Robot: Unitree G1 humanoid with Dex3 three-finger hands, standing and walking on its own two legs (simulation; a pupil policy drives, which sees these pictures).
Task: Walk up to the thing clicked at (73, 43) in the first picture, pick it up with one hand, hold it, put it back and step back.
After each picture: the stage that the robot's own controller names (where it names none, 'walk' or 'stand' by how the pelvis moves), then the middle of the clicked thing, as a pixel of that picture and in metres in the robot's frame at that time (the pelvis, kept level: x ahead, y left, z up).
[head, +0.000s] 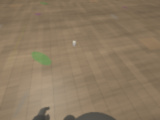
stand; (74, 43) +1.63 +0.41 -0.72
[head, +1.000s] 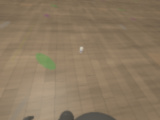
walk; (81, 49) +1.52 +0.16 -0.69
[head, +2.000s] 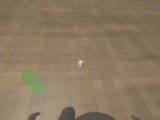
walk; (80, 63) +0.95 +0.13 -0.70
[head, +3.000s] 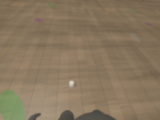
walk; (71, 84) +0.58 +0.19 -0.71
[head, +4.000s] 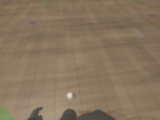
stand; (69, 96) +0.37 +0.21 -0.70
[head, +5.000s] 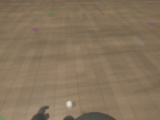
stand; (69, 104) +0.32 +0.21 -0.72
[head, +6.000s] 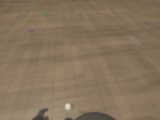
stand; (68, 107) +0.29 +0.22 -0.72
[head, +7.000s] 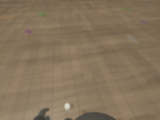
stand; (67, 107) +0.29 +0.23 -0.72
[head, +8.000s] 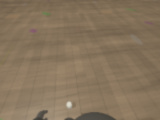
stand; (69, 105) +0.31 +0.22 -0.73
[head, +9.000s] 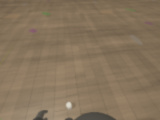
stand; (69, 105) +0.31 +0.22 -0.73
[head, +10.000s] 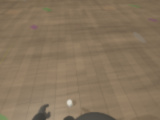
go down; (69, 103) +0.31 +0.21 -0.72
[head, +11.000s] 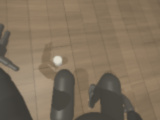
go down; (58, 61) +0.41 +0.22 -0.30
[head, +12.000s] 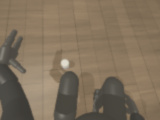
close in; (65, 64) +0.41 +0.21 -0.30
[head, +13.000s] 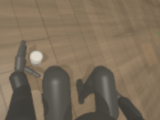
close in; (36, 58) +0.40 +0.24 -0.22
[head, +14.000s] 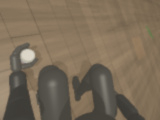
close; (27, 57) +0.39 +0.25 -0.22
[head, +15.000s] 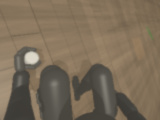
lift; (30, 59) +0.38 +0.24 -0.23
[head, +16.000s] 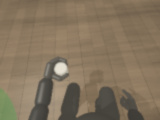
lift; (62, 71) +0.33 +0.19 +0.00
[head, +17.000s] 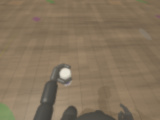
hold; (65, 77) +0.31 +0.17 +0.01
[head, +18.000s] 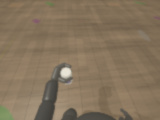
hold; (66, 76) +0.32 +0.16 +0.01
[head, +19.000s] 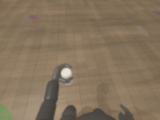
crouch; (67, 76) +0.33 +0.16 -0.02
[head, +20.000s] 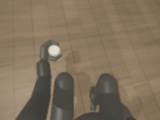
lower; (55, 53) +0.45 +0.21 -0.09
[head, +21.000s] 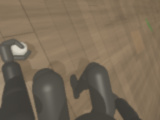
lower; (20, 51) +0.43 +0.26 -0.23
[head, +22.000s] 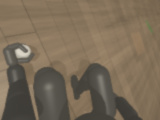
lower; (23, 54) +0.42 +0.26 -0.22
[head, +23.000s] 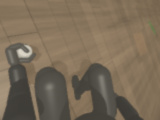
lower; (25, 54) +0.41 +0.26 -0.22
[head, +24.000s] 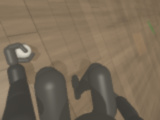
lower; (23, 53) +0.42 +0.26 -0.22
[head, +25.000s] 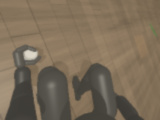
open; (30, 56) +0.40 +0.24 -0.23
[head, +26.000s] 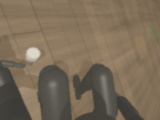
withdraw; (32, 55) +0.40 +0.23 -0.23
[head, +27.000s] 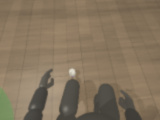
walk; (72, 72) +0.41 +0.17 -0.44
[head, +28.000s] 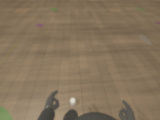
stand; (72, 101) +0.35 +0.16 -0.66
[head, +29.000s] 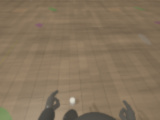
stand; (72, 101) +0.35 +0.16 -0.66
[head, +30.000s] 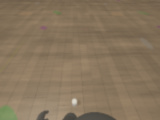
stand; (74, 102) +0.36 +0.15 -0.71
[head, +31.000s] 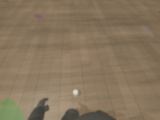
walk; (75, 93) +0.38 +0.13 -0.70
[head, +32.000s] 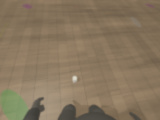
walk; (74, 79) +0.52 +0.14 -0.71
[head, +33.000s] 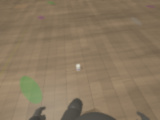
walk; (78, 67) +0.83 +0.26 -0.69
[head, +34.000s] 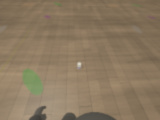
stand; (79, 65) +0.95 +0.18 -0.71
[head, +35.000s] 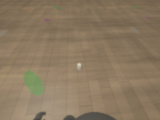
stand; (79, 66) +0.98 +0.19 -0.72
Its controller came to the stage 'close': yes
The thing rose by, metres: 0.73
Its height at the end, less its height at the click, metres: +0.00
